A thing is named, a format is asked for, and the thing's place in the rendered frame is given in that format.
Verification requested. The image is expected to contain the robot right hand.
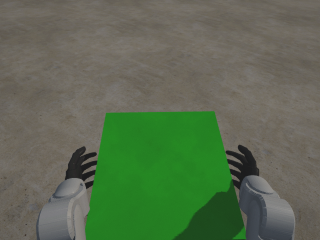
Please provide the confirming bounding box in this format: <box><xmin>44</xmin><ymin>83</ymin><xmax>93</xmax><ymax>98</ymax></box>
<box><xmin>225</xmin><ymin>145</ymin><xmax>259</xmax><ymax>189</ymax></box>

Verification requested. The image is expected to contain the robot left forearm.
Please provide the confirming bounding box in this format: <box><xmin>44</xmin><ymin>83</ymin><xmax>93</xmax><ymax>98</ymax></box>
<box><xmin>36</xmin><ymin>178</ymin><xmax>90</xmax><ymax>240</ymax></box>

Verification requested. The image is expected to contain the robot right forearm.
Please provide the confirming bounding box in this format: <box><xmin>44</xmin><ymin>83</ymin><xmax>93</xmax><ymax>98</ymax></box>
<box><xmin>238</xmin><ymin>175</ymin><xmax>296</xmax><ymax>240</ymax></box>

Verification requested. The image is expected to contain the robot left hand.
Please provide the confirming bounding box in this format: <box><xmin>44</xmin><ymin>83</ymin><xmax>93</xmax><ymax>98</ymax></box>
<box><xmin>65</xmin><ymin>146</ymin><xmax>97</xmax><ymax>189</ymax></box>

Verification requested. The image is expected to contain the carton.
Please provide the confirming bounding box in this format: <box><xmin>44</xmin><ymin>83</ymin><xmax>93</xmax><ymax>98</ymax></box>
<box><xmin>85</xmin><ymin>111</ymin><xmax>246</xmax><ymax>240</ymax></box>

